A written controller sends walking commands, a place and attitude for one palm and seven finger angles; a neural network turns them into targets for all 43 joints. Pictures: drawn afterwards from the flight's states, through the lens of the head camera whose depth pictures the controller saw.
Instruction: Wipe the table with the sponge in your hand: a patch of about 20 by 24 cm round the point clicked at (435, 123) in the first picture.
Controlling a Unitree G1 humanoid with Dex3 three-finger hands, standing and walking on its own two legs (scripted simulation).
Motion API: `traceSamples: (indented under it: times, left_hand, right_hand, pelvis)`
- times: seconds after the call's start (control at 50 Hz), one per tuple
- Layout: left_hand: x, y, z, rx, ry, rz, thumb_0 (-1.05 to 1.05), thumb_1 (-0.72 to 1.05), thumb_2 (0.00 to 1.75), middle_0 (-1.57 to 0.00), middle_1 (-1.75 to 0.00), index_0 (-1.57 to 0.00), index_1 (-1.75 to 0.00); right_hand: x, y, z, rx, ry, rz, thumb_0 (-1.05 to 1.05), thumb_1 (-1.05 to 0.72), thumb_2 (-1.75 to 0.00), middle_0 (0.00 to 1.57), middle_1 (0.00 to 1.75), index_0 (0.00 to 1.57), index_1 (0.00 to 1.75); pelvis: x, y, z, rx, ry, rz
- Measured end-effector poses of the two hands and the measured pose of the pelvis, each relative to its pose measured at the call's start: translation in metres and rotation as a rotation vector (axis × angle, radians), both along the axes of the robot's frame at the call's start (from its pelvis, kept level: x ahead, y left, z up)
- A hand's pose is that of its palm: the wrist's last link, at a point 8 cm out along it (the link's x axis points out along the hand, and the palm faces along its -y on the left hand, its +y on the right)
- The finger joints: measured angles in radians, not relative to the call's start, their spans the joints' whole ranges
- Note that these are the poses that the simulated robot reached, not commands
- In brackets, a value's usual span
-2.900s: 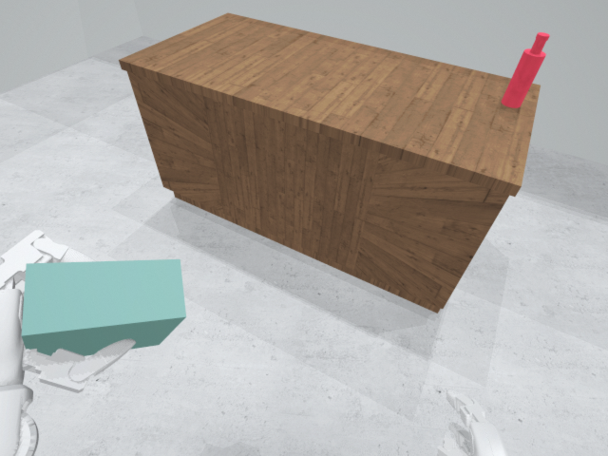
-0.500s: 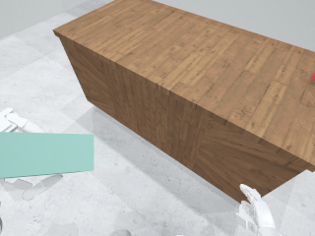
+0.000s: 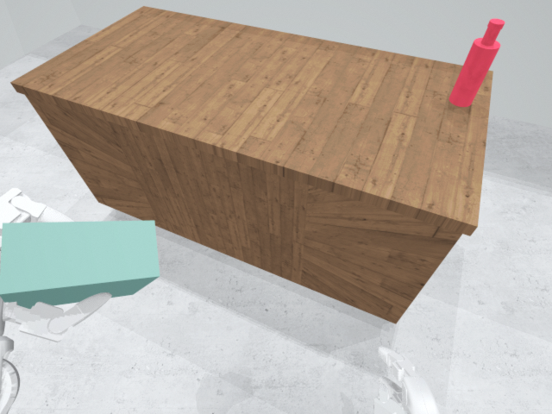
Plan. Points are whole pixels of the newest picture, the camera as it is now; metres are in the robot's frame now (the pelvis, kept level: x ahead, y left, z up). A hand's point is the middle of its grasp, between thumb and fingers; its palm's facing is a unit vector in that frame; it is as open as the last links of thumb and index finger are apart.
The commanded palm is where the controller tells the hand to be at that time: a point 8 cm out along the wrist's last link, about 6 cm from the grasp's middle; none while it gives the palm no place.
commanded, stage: turn to face it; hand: left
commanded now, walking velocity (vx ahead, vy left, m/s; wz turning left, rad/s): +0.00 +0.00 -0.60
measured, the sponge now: (103, 264) +0.23 +0.22 +0.16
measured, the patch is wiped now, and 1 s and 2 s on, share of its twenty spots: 0.00 0.00 0.00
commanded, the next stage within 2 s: take the last steps up to it in 1.28 s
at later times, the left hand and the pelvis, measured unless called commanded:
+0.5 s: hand (147, 275) +0.21 +0.16 +0.17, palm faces +0.18 -0.88 -0.45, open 10.2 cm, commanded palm +0.18 +0.20 +0.18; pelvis -0.06 -0.03 +0.00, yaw -17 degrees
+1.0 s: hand (325, 347) +0.17 -0.02 +0.17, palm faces -0.21 -0.78 -0.59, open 10.2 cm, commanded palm +0.14 +0.06 +0.18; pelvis -0.15 -0.08 +0.00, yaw -34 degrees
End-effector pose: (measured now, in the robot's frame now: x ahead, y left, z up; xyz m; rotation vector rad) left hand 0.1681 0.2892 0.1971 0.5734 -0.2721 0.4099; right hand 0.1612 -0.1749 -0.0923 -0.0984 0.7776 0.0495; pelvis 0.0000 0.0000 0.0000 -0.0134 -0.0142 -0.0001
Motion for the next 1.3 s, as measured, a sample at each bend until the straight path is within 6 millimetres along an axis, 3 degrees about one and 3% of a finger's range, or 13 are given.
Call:
traceSamples:
  times: [0.1, 0.2, 0.28, 0.34, 0.44, 0.54, 0.62, 0.7, 0.76, 0.88, 1.04, 1.14, 1.3]
  left_hand:
    - [0.034, -0.049, -0.013, 0.009, 0.022, -0.102, 0.00, -0.50, 1.00, -0.72, -1.35, -0.73, -1.35]
    - [0.041, -0.091, -0.016, 0.005, 0.098, -0.258, 0.00, -0.50, 1.00, -0.72, -1.35, -0.73, -1.35]
    - [0.034, -0.105, -0.002, 0.069, 0.096, -0.356, 0.00, -0.50, 1.00, -0.72, -1.35, -0.73, -1.35]
    - [0.027, -0.104, 0.010, 0.107, 0.042, -0.382, 0.00, -0.50, 1.00, -0.72, -1.36, -0.73, -1.35]
    - [0.019, -0.087, 0.005, 0.054, -0.023, -0.361, 0.00, -0.50, 1.00, -0.72, -1.36, -0.73, -1.35]
    - [0.016, -0.082, -0.014, -0.044, -0.012, -0.328, 0.00, -0.50, 1.00, -0.72, -1.36, -0.73, -1.35]
    - [0.015, -0.104, -0.018, -0.115, 0.003, -0.362, 0.00, -0.50, 1.00, -0.72, -1.36, -0.72, -1.35]
    - [0.016, -0.146, -0.009, -0.097, -0.012, -0.468, 0.00, -0.50, 1.00, -0.72, -1.36, -0.72, -1.36]
    - [0.016, -0.180, -0.002, -0.018, -0.028, -0.544, 0.00, -0.50, 1.00, -0.71, -1.36, -0.72, -1.36]
    - [0.005, -0.239, 0.000, 0.071, 0.028, -0.663, 0.00, -0.50, 1.01, -0.71, -1.36, -0.72, -1.36]
    - [-0.013, -0.256, 0.000, 0.126, 0.120, -0.723, 0.00, -0.50, 1.01, -0.71, -1.36, -0.72, -1.36]
    - [-0.024, -0.253, 0.003, 0.048, 0.056, -0.725, 0.00, -0.50, 1.01, -0.71, -1.36, -0.72, -1.36]
    - [-0.040, -0.240, -0.002, -0.062, -0.041, -0.761, 0.00, -0.50, 1.01, -0.71, -1.36, -0.72, -1.36]
  right_hand:
    - [-0.021, -0.044, -0.021, 0.000, 0.026, -0.060, 0.01, -0.90, -0.90, 0.20, 0.30, 0.20, 0.30]
    - [-0.053, -0.106, -0.009, -0.096, 0.079, -0.215, 0.02, -0.90, -0.90, 0.20, 0.30, 0.20, 0.30]
    - [-0.079, -0.141, 0.009, -0.179, 0.089, -0.310, 0.02, -0.91, -0.90, 0.20, 0.30, 0.20, 0.30]
    - [-0.095, -0.156, 0.018, -0.224, 0.086, -0.352, 0.01, -0.91, -0.90, 0.19, 0.30, 0.19, 0.30]
    - [-0.115, -0.153, 0.027, -0.251, 0.054, -0.392, 0.01, -0.91, -0.90, 0.19, 0.30, 0.19, 0.30]
    - [-0.134, -0.126, 0.029, -0.204, 0.004, -0.413, 0.01, -0.91, -0.90, 0.19, 0.30, 0.19, 0.30]
    - [-0.149, -0.103, 0.024, -0.115, -0.013, -0.408, 0.01, -0.91, -0.90, 0.19, 0.30, 0.20, 0.30]
    - [-0.170, -0.096, 0.015, -0.041, -0.026, -0.419, 0.01, -0.90, -0.90, 0.20, 0.30, 0.20, 0.30]
    - [-0.193, -0.106, 0.003, 0.000, -0.034, -0.453, 0.01, -0.90, -0.90, 0.20, 0.30, 0.20, 0.30]
    - [-0.263, -0.155, -0.019, -0.010, 0.057, -0.596, 0.01, -0.90, -0.90, 0.20, 0.30, 0.20, 0.30]
    - [-0.349, -0.204, 0.002, -0.143, 0.148, -0.804, 0.02, -0.91, -0.90, 0.19, 0.30, 0.20, 0.30]
    - [-0.370, -0.210, 0.019, -0.209, 0.123, -0.826, 0.02, -0.91, -0.90, 0.19, 0.30, 0.19, 0.30]
    - [-0.364, -0.185, 0.032, -0.231, 0.024, -0.810, 0.02, -0.91, -0.90, 0.19, 0.30, 0.19, 0.30]
  pelvis:
    - [-0.013, -0.027, -0.010, -0.015, -0.010, -0.035]
    - [-0.025, -0.037, -0.003, 0.027, 0.019, -0.117]
    - [-0.032, -0.040, 0.001, 0.032, 0.032, -0.161]
    - [-0.038, -0.040, 0.001, 0.031, 0.034, -0.193]
    - [-0.047, -0.030, -0.005, 0.022, 0.029, -0.243]
    - [-0.061, -0.027, -0.002, 0.022, -0.006, -0.313]
    - [-0.072, -0.029, 0.003, -0.009, -0.015, -0.368]
    - [-0.089, -0.040, 0.003, -0.015, -0.010, -0.424]
    - [-0.105, -0.055, -0.004, -0.003, -0.001, -0.468]
    - [-0.132, -0.073, -0.006, 0.015, 0.005, -0.527]
    - [-0.151, -0.083, 0.006, 0.048, 0.017, -0.603]
    - [-0.162, -0.082, 0.007, 0.049, 0.015, -0.629]
    - [-0.175, -0.065, 0.001, 0.033, 0.005, -0.658]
